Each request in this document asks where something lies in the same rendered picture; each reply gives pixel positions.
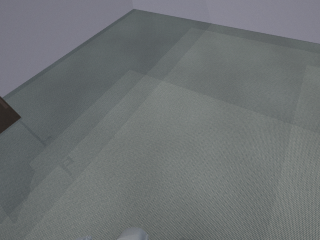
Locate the left robot thigh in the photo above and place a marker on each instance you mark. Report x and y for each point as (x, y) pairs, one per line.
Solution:
(133, 233)

